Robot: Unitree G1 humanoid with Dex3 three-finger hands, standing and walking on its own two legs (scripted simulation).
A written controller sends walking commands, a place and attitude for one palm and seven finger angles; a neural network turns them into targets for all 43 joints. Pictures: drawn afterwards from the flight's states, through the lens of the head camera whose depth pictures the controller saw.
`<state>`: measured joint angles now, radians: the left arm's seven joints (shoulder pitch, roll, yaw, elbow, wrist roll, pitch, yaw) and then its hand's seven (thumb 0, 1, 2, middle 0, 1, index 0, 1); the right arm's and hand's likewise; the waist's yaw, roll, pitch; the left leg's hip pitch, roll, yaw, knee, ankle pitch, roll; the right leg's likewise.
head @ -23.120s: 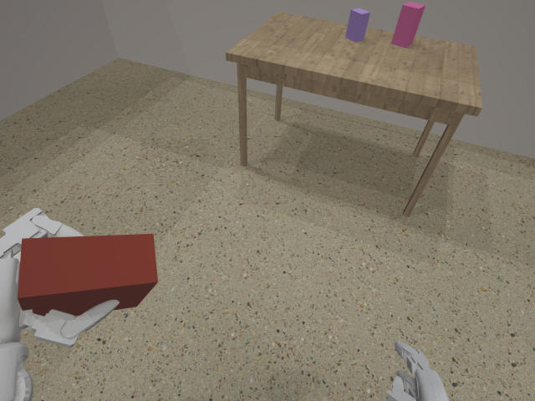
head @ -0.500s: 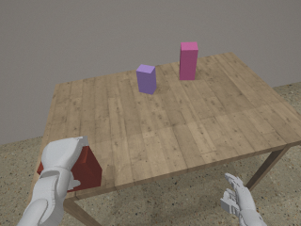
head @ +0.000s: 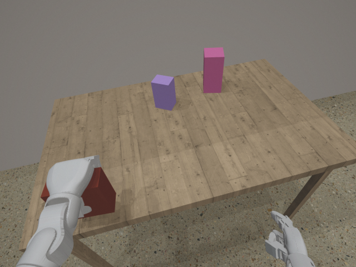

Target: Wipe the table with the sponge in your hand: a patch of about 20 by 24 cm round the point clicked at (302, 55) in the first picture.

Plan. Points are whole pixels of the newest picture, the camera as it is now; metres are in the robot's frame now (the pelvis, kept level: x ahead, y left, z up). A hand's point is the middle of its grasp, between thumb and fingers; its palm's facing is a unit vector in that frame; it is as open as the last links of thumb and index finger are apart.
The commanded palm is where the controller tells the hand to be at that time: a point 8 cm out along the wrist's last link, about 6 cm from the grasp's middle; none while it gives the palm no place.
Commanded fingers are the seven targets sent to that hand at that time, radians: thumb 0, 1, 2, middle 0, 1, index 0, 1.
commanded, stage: move the sponge above the wiping area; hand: left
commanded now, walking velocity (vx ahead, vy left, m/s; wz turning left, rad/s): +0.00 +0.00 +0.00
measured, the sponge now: (85, 199) +0.25 +0.28 -0.01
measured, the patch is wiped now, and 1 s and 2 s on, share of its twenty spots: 0.00 0.00 0.00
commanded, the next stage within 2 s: none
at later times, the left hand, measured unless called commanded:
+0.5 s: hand (83, 182) +0.27 +0.29 +0.03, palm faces +0.02 -0.06 -1.00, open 9.7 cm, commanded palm +0.24 +0.28 +0.08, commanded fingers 0.00 0.10 1.30 -1.20 -1.60 -1.20 -1.60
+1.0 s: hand (80, 184) +0.26 +0.29 +0.03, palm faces -0.01 -0.05 -1.00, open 9.7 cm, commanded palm +0.24 +0.28 +0.09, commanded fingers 0.00 0.10 1.30 -1.20 -1.60 -1.20 -1.60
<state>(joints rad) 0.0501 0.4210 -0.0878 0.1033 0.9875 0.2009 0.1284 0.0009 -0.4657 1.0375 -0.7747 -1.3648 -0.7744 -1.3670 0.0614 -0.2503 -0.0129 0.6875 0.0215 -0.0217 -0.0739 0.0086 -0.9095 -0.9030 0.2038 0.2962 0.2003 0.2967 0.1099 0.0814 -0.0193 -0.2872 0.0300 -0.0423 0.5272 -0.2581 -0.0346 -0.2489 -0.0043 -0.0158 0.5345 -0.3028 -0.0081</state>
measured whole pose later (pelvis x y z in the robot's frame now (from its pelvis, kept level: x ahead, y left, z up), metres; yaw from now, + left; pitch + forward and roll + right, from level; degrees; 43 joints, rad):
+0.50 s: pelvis +0.00 +0.01 +0.00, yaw +0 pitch +3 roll +0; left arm 0.00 0.37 -0.08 0.21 1.00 0.25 0.24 0.00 -0.47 1.04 -0.77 -1.37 -0.77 -1.37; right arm 0.07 -0.23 -0.02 0.71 0.03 -0.01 -0.05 0.01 -0.91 -0.90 0.20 0.30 0.20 0.30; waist 0.09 0.07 -0.05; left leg -0.34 0.02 -0.03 0.57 -0.27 -0.02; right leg -0.30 -0.01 0.00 0.56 -0.31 0.01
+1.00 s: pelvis +0.00 +0.00 +0.00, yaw +0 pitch +1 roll +0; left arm -0.04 0.37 -0.11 0.24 0.99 0.35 0.20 0.00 -0.47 1.04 -0.77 -1.37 -0.77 -1.37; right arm 0.05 -0.23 0.00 0.70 0.05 0.02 -0.06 0.01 -0.91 -0.90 0.20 0.30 0.20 0.30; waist 0.09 0.08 -0.05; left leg -0.31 0.02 -0.04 0.54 -0.26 -0.03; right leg -0.27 -0.01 -0.01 0.55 -0.31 0.00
